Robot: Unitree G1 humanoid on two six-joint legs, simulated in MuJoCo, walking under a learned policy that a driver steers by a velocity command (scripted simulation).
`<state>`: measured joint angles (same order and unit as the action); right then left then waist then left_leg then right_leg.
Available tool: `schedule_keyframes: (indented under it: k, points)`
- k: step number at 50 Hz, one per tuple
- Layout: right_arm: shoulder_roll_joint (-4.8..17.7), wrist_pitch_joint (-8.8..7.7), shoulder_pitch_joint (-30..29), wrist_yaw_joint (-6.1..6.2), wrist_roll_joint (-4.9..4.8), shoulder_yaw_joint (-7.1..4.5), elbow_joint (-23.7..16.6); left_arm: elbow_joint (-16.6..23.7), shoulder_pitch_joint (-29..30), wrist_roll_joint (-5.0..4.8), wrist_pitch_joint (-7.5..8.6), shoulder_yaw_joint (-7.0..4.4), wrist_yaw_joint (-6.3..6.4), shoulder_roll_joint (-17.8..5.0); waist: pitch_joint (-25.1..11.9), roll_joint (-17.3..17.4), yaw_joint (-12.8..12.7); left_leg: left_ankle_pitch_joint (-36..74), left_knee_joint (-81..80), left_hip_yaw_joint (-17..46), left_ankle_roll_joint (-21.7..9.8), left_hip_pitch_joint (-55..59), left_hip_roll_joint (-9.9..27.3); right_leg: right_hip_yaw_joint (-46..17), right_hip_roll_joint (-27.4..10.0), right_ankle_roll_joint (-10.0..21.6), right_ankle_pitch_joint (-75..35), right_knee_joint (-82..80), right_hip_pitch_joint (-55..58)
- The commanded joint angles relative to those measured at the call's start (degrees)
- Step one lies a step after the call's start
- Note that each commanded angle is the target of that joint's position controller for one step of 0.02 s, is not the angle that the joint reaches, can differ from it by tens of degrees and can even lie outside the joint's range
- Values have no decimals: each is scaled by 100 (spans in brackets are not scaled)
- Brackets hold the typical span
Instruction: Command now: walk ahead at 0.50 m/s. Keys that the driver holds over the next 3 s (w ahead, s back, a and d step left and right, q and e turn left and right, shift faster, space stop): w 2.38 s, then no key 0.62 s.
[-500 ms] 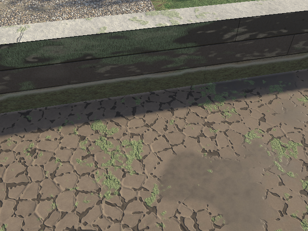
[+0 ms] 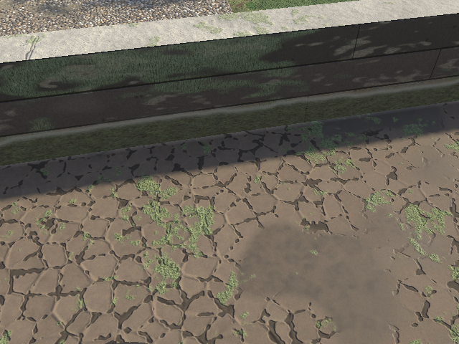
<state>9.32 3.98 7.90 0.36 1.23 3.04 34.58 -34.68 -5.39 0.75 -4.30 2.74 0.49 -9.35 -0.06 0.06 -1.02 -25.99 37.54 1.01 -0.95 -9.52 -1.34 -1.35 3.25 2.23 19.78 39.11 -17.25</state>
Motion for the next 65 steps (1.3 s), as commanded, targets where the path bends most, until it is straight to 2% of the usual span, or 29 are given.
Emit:
schedule_keyframes:
  k: [1, 4, 5, 8, 9, 12, 13, 16, 17, 19, 20, 23, 24, 27, 28, 31, 32, 35, 37, 42, 43, 44, 47, 49, 54, 55, 58, 60, 65]
  points:
    - [451, -107, -299, 16, 9, -142, -447, 505, 351, 30, 134, -107, 12, -372, -679, 97, -20, 1572, -452, 248, -85, 109, 214, -358, -344, 153, -1303, -623, 228]
    - [442, -68, -625, 10, -26, -101, -606, 656, 777, 36, 136, -112, -48, -398, -54, -2, -76, 2466, -443, 379, -82, -248, 325, -202, -384, 147, -2151, -414, -33]
    - [449, -112, -326, 24, 8, -145, -456, 511, 356, 23, 140, -103, 16, -364, -665, 117, -25, 1560, -447, 240, -83, 93, 202, -355, -354, 152, -1338, -617, 237]
    - [422, -66, -624, 8, -22, -96, -611, 661, 773, 37, 136, -107, -47, -382, -65, -22, -77, 2440, -435, 373, -77, -257, 316, -199, -388, 150, -2163, -413, -25]
    - [435, -112, -317, 22, 11, -142, -457, 515, 353, 24, 142, -100, 18, -354, -683, 94, -24, 1531, -439, 235, -77, 91, 195, -355, -361, 155, -1343, -617, 247]
    - [416, -69, -619, 8, -18, -95, -612, 666, 772, 36, 138, -104, -46, -376, -70, -29, -77, 2428, -429, 370, -73, -261, 313, -201, -394, 154, -2169, -411, -23]
    - [431, -114, -310, 23, 14, -141, -457, 518, 349, 23, 144, -97, 19, -350, -689, 87, -23, 1519, -433, 233, -74, 87, 193, -357, -366, 159, -1343, -616, 249]
    - [413, -70, -614, 9, -16, -94, -612, 669, 768, 35, 140, -102, -45, -373, -72, -28, -77, 2421, -424, 369, -72, -266, 311, -201, -397, 157, -2170, -408, -24]
    - [428, -116, -304, 24, 15, -140, -457, 521, 343, 23, 146, -95, 19, -347, -691, 87, -23, 1510, -427, 233, -73, 83, 193, -356, -370, 161, -1341, -613, 247]
    - [401, -66, -601, 13, -11, -93, -620, 666, 754, 37, 145, -103, -47, -376, -90, -39, -71, 2417, -416, 360, -62, -262, 309, -195, -395, 153, -2173, -409, -30]
    - [410, -117, -290, 25, 18, -134, -452, 519, 342, 23, 156, -93, 21, -338, -745, 79, -20, 1489, -428, 237, -74, 95, 201, -356, -373, 168, -1338, -600, 276]
    - [401, -69, -618, 9, -12, -91, -618, 677, 766, 30, 142, -95, -45, -362, -68, -29, -76, 2377, -411, 361, -66, -279, 304, -203, -407, 161, -2165, -408, -38]
    - [418, -115, -301, 23, 18, -137, -461, 529, 339, 22, 148, -90, 19, -341, -686, 82, -21, 1465, -416, 230, -68, 68, 188, -360, -380, 165, -1325, -615, 230]
    - [403, -74, -610, 10, -11, -91, -617, 681, 757, 33, 147, -93, -45, -361, -69, -26, -77, 2377, -410, 366, -66, -283, 307, -204, -407, 163, -2156, -406, -42]
    - [420, -120, -296, 25, 18, -137, -460, 532, 330, 23, 153, -88, 19, -339, -688, 87, -23, 1464, -414, 234, -69, 66, 191, -359, -381, 166, -1317, -612, 228]
    - [400, -76, -609, 12, -10, -90, -617, 684, 750, 33, 150, -91, -45, -358, -68, -22, -79, 2382, -407, 368, -67, -287, 308, -201, -408, 164, -2157, -402, -45]
    - [418, -121, -292, 26, 18, -135, -459, 534, 322, 23, 156, -86, 20, -335, -690, 88, -24, 1467, -409, 235, -69, 64, 192, -356, -383, 167, -1318, -608, 226]
    - [397, -76, -604, 13, -9, -89, -616, 687, 743, 34, 152, -89, -44, -354, -70, -23, -80, 2388, -401, 368, -66, -289, 308, -199, -410, 165, -2163, -398, -47]
    - [401, -114, -237, 30, 19, -139, -456, 496, 243, 26, 177, -84, 15, -338, -861, 74, -7, 1491, -365, 208, -52, 142, 189, -335, -389, 167, -1390, -575, 278]
    - [319, -128, -372, 11, 21, -82, -495, 598, 532, -14, 116, -82, 36, -361, -247, -41, 18, 1258, -469, 229, -64, -143, 168, -414, -400, 173, -1088, -707, -14]
    - [397, -76, -596, 8, -6, -86, -622, 697, 720, 37, 144, -84, -47, -351, -40, -28, -83, 2374, -394, 374, -63, -303, 308, -196, -408, 161, -2097, -411, -95]
    - [410, -128, -259, 24, 20, -128, -451, 539, 288, 33, 163, -80, 17, -326, -708, 80, -27, 1473, -410, 256, -73, 63, 210, -347, -380, 169, -1255, -604, 212]
    - [401, -85, -595, 18, -9, -88, -613, 692, 722, 37, 162, -86, -41, -351, -64, -5, -85, 2419, -401, 381, -72, -298, 317, -192, -411, 166, -2154, -385, -54]
    - [399, -118, -226, 35, 18, -135, -452, 500, 219, 28, 183, -80, 17, -331, -859, 86, -13, 1518, -360, 216, -57, 133, 194, -321, -390, 166, -1389, -558, 274]
    - [383, -70, -605, 11, -6, -80, -626, 700, 717, 28, 144, -78, -42, -340, -21, -32, -84, 2358, -375, 361, -58, -322, 299, -187, -420, 163, -2126, -399, -117]
    - [396, -122, -256, 25, 24, -123, -453, 543, 282, 31, 162, -75, 21, -315, -701, 66, -25, 1461, -393, 251, -69, 50, 203, -342, -390, 172, -1272, -595, 197]
    - [394, -84, -585, 18, -5, -85, -613, 696, 711, 37, 166, -82, -39, -342, -69, -15, -82, 2402, -386, 379, -69, -306, 313, -188, -418, 170, -2156, -377, -65]
    - [396, -119, -218, 36, 20, -133, -451, 503, 205, 29, 187, -77, 19, -326, -861, 82, -12, 1501, -348, 218, -55, 123, 193, -317, -397, 169, -1381, -552, 262]
    - [311, -131, -353, 15, 23, -76, -491, 605, 498, -11, 125, -75, 41, -349, -246, -41, 16, 1262, -450, 236, -65, -162, 168, -397, -410, 175, -1084, -687, -33]
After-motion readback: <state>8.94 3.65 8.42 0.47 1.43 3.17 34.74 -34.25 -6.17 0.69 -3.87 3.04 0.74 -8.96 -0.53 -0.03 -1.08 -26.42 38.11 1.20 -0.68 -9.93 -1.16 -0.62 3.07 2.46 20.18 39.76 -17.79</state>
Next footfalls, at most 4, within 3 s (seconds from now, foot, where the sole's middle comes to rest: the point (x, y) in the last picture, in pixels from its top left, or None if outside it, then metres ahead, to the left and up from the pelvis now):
none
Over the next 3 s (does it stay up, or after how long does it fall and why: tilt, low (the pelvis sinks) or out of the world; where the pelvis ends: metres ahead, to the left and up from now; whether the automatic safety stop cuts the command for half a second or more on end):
stays up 0.00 0.00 0.02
